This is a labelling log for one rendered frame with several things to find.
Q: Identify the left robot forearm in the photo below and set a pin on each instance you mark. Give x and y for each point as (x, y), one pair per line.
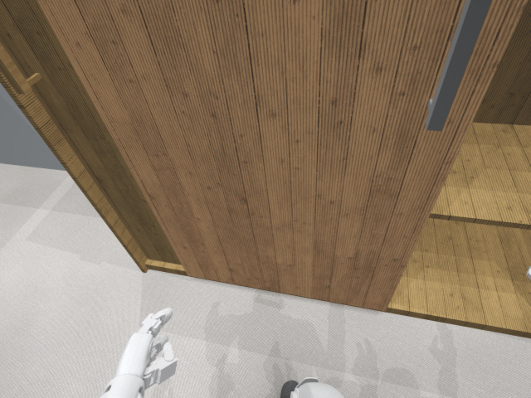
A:
(125, 386)

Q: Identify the right robot shin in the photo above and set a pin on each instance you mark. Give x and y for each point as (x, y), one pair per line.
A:
(306, 380)

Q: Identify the wardrobe door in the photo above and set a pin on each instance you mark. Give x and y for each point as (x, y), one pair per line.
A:
(282, 144)
(29, 40)

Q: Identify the right robot foot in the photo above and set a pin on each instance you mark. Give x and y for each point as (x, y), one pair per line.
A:
(287, 388)

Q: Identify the robot left hand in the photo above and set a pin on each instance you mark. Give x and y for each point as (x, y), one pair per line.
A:
(139, 355)

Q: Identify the handle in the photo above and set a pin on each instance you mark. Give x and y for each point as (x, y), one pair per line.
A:
(466, 33)
(12, 73)

